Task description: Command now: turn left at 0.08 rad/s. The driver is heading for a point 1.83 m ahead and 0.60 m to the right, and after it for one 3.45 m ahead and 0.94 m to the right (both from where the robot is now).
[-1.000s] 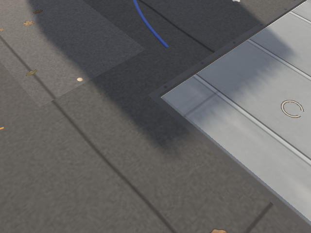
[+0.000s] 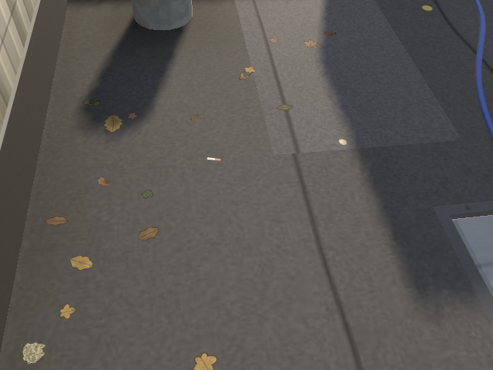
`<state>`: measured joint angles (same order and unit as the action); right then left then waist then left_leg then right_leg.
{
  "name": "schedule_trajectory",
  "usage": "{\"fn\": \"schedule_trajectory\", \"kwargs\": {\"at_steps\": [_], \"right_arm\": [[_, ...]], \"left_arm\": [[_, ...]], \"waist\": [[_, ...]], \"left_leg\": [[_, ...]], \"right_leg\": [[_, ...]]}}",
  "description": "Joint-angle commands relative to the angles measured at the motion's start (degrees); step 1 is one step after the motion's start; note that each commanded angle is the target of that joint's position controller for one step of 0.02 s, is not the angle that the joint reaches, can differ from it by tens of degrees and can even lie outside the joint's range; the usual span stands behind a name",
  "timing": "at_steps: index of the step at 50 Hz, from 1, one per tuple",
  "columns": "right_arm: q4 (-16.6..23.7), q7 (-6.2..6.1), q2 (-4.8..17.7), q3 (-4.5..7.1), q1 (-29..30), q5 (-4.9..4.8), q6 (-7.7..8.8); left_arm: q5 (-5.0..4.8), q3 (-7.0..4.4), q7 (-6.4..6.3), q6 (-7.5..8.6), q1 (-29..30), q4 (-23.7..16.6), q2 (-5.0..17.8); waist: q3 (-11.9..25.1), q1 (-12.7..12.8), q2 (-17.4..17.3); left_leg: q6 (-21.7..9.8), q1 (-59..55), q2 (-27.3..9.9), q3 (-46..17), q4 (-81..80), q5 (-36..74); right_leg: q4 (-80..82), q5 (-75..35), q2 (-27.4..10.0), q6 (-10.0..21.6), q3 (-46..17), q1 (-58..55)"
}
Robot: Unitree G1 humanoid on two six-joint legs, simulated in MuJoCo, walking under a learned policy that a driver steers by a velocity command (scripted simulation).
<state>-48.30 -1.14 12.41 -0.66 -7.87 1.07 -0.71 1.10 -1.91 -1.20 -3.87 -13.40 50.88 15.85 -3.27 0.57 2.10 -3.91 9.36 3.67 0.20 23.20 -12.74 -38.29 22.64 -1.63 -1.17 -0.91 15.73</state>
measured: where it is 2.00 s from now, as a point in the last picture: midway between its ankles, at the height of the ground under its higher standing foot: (313, 179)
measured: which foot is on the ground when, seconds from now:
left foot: down 0.00-0.28, up 0.30-0.52, down 0.54-1.00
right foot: up 0.00-0.04, down 0.06-0.52, up 0.54-0.98, down 1.00-1.00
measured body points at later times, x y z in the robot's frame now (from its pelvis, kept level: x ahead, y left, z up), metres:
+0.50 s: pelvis +0.04 +0.01 +0.00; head +0.04 +0.02 +0.45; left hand +0.05 +0.28 -0.15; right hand +0.14 -0.27 -0.12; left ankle +0.05 +0.11 -0.73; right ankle -0.01 -0.13 -0.74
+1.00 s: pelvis +0.34 +0.01 -0.04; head +0.38 +0.01 +0.41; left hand +0.58 +0.22 -0.13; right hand +0.22 -0.23 -0.17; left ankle +0.06 +0.11 -0.73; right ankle +0.49 -0.06 -0.74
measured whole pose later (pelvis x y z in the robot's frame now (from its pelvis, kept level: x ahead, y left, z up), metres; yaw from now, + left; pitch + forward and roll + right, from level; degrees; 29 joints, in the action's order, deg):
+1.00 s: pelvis +0.34 +0.01 -0.04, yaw -2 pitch +3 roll -1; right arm -62.3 -1.1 12.5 1.8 -28.9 2.2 5.4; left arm 1.6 -1.7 2.8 2.8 2.8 45.4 13.4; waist -2.2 -2.5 -0.7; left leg -1.0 -16.9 -0.7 6.2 13.3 -27.2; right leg -34.0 7.7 2.5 9.4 8.5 32.9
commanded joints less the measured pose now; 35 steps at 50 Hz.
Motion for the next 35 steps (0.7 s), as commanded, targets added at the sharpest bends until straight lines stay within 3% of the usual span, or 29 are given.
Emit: {"fn": "schedule_trajectory", "kwargs": {"at_steps": [1,2,3,4,5,6,9,11,12,13,14,15,16,17,19,21,23,25,26,27,28,29,30,31,32,33,35], "right_arm": [[0.9,-0.34,8.7,1.88,1.1,-0.08,0.88],[0.4,-0.41,8.3,1.70,1.5,-0.38,0.95],[-0.2,-0.46,7.3,1.27,0.3,-0.46,1.20],[-0.8,-0.23,7.0,1.40,-2.2,-0.35,1.36],[-2.3,-0.17,6.1,1.38,-3.8,-0.73,0.92],[-3.7,-0.40,7.5,1.59,-3.0,-0.45,0.70],[-5.9,-0.41,7.8,1.91,-3.0,-0.52,0.64],[-7.5,-0.48,6.7,1.57,-3.9,-0.53,0.78],[-8.3,-0.52,7.0,1.72,-5.0,-0.55,0.65],[-8.1,-0.18,8.8,2.50,-4.6,-0.10,0.09],[-6.9,0.42,9.1,2.81,-2.2,0.45,-0.27],[-4.5,1.07,6.5,2.24,2.2,0.51,-0.10],[-2.8,1.55,4.5,1.77,5.1,0.54,0.33],[-2.0,1.80,6.8,2.50,6.3,0.71,0.97],[-3.1,2.81,7.5,3.01,1.8,0.59,2.49],[-3.4,3.31,6.4,2.91,-0.2,0.14,3.31],[-3.4,3.08,6.0,2.90,-1.7,-0.09,3.14],[-5.8,2.22,5.7,3.14,-8.4,-0.10,3.25],[-7.6,1.69,6.6,3.67,-13.5,0.00,3.82],[-9.8,1.03,10.3,4.78,-22.2,0.72,4.87],[-9.3,0.89,15.4,5.48,-24.9,1.10,5.42],[-8.5,0.87,13.7,5.14,-19.1,1.27,5.20],[-6.6,1.05,11.8,4.71,-13.6,0.73,5.50],[-5.7,1.26,10.7,4.51,-11.3,0.45,6.01],[-5.4,1.12,10.1,4.27,-11.0,0.18,6.50],[-6.0,0.93,9.0,3.91,-12.2,0.17,7.06],[-7.9,0.84,8.1,3.73,-15.9,-0.14,7.66]], "left_arm": [[-0.16,-0.52,-0.66,0.85,-2.3,-0.3,3.1],[0.05,-0.17,-0.78,1.37,-3.1,0.6,2.6],[0.29,-0.21,-1.04,2.13,-3.5,1.1,3.8],[0.66,-0.49,-1.16,2.85,-3.2,1.2,6.8],[-0.76,-0.73,-0.74,3.09,-0.1,2.1,7.5],[-0.83,-0.16,-0.31,3.48,1.0,2.0,4.8],[-0.66,0.15,-0.62,3.89,-0.4,4.3,4.1],[-0.66,0.20,-0.77,3.87,-0.7,5.4,3.8],[-0.47,-0.20,-0.68,3.69,-2.6,6.2,4.4],[-0.33,-0.93,-0.50,3.27,-3.8,6.4,6.1],[-0.08,-1.54,-0.23,2.90,-5.5,6.5,7.7],[-0.37,-2.05,-0.05,2.95,-7.2,6.8,8.6],[-0.50,-2.55,-0.03,3.33,-6.9,7.1,8.7],[0.03,-2.49,0.14,4.08,-6.9,6.9,7.2],[-0.18,-2.86,0.48,5.88,-1.9,5.2,7.7],[-0.95,-3.19,0.68,7.07,1.1,4.4,8.0],[-0.91,-3.52,0.98,7.36,2.0,4.3,8.3],[-1.02,-3.89,1.32,7.06,3.2,3.9,8.1],[-0.23,-3.75,1.39,6.95,4.1,3.2,7.3],[0.65,-2.44,1.67,7.32,6.6,1.4,2.8],[0.22,-0.98,2.09,8.01,11.1,-3.5,-2.3],[0.54,-1.38,2.36,8.16,10.6,-3.7,0.6],[0.26,-1.89,2.96,8.40,10.4,-3.0,3.1],[0.42,-2.05,3.60,8.62,7.7,-1.8,3.7],[1.18,-2.29,4.07,8.42,6.7,-1.1,4.1],[1.77,-2.27,4.53,7.85,7.3,-0.9,4.0],[1.58,-1.99,4.93,6.78,10.7,-2.2,2.7]], "waist": [[3.3,0.2,-8.3],[3.3,1.5,-6.6],[4.2,1.5,-4.3],[4.5,-0.8,-0.5],[2.8,-2.6,4.9],[2.2,-1.4,2.5],[2.0,-0.7,1.7],[1.7,-0.8,0.4],[4.1,-0.3,-0.1],[2.3,0.6,-0.3],[-2.2,1.8,1.3],[-5.7,3.4,5.7],[-7.9,3.5,9.3],[-6.6,3.5,6.1],[-1.0,-0.4,2.5],[0.8,-2.2,4.6],[-0.7,-3.1,7.0],[-1.4,-5.9,2.3],[-0.7,-8.0,-2.2],[2.2,-11.9,-14.1],[2.4,-11.8,-24.9],[0.1,-7.3,-14.8],[-1.2,-4.6,-7.9],[0.4,-2.6,-5.4],[1.5,-1.6,-5.1],[1.0,-1.8,-5.4],[-1.9,-2.4,-5.5]], "left_leg": [[-6.5,1.4,-13.5,-11.8,-5.2,14.8],[-4.7,3.6,-12.9,-11.6,-4.7,12.5],[-2.3,6.1,-12.2,-12.0,-4.5,10.0],[-0.7,7.2,-9.0,-9.5,-3.5,6.0],[0.1,2.2,-5.8,-6.8,-6.3,3.0],[0.7,-0.6,-6.0,-6.8,-5.9,4.2],[0.6,-1.8,-7.0,-7.0,-5.3,7.3],[0.9,-0.7,-7.1,-7.0,-6.0,6.7],[0.2,-0.4,-5.2,-5.6,-4.5,-4.2],[-0.7,3.6,-3.2,-4.5,-1.4,-19.5],[-1.2,11.8,-2.8,-4.8,1.8,-27.7],[-0.3,18.2,-1.7,-1.1,8.2,-22.5],[0.6,21.8,-2.6,2.7,17.0,-10.8],[1.0,24.6,-4.9,0.1,23.7,-9.8],[1.1,22.9,-6.6,-1.0,25.2,-7.4],[1.0,14.5,-5.9,0.9,19.1,-6.6],[0.7,6.3,-4.9,3.8,11.3,-7.9],[0.9,-5.2,-2.5,8.4,2.9,-2.3],[0.9,-12.7,-1.8,7.9,1.1,-5.5],[-0.6,-21.0,-10.8,-6.0,-5.4,-16.7],[-5.0,-22.0,-24.2,-34.6,-17.7,-38.5],[-7.9,-17.0,-27.4,-39.5,-18.0,-41.2],[-7.0,-13.7,-24.9,-33.2,-16.1,-35.4],[-5.9,-11.8,-21.6,-26.8,-16.2,-29.0],[-5.5,-10.4,-19.8,-23.1,-17.7,-25.5],[-5.5,-9.2,-18.1,-19.8,-19.1,-21.9],[-6.4,-9.2,-16.5,-16.0,-20.8,-16.5]], "right_leg": [[9.2,-4.5,1.4,0.9,1.4,-5.2],[16.7,-12.5,0.6,1.3,0.6,-9.7],[19.4,-18.5,-2.6,1.7,-3.1,-15.0],[18.9,-26.0,-7.3,2.6,-7.6,-16.8],[18.1,-23.7,-7.0,4.6,-7.7,-9.1],[19.0,-21.0,-5.9,4.2,-6.9,-7.5],[20.1,-19.6,-4.2,3.4,-5.3,-7.9],[20.3,-18.8,-4.1,3.6,-5.3,-8.8],[20.0,-4.6,-2.6,4.5,-4.5,-9.9],[20.5,13.7,-2.2,6.3,-6.3,-7.8],[23.6,26.5,-4.7,8.8,-11.5,-6.4],[28.7,31.1,-10.0,11.8,-19.2,-7.5],[34.0,28.9,-16.5,14.6,-26.0,-7.5],[36.2,22.8,-18.7,15.7,-28.2,-8.2],[34.7,13.2,-15.9,13.7,-22.0,-10.4],[34.3,8.6,-11.3,11.4,-13.8,-5.8],[33.0,9.0,-9.9,11.3,-10.1,0.5],[26.2,11.3,-8.3,11.5,-7.4,8.2],[18.0,11.0,-5.9,11.1,-5.4,13.7],[-3.1,4.7,-0.2,9.3,0.7,21.5],[-18.7,6.0,6.4,7.8,1.3,36.0],[-26.0,-0.4,1.8,9.0,-5.8,38.8],[-27.2,-6.7,-1.2,8.5,-5.7,38.6],[-25.4,-10.2,-2.9,7.1,-4.5,34.7],[-23.8,-11.3,-3.7,5.7,-2.7,31.7],[-23.4,-13.1,-3.9,4.3,-1.3,30.5],[-21.9,-16.1,-4.1,2.8,0.4,32.7]]}}
Keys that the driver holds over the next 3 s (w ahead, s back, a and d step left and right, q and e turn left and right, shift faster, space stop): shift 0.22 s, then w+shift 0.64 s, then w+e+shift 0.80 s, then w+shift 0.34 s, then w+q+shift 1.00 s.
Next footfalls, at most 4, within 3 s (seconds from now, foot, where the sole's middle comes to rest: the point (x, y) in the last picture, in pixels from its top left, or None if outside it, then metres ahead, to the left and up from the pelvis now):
0.06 right None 0.03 -0.13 -0.78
0.54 left None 0.10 0.12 -0.78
1.00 right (273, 356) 0.53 -0.06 -0.78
1.44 left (244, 213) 1.00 0.02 -0.78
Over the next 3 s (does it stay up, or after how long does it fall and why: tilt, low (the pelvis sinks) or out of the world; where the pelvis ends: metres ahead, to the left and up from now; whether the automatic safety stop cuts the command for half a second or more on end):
stays up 1.95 -0.84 -0.01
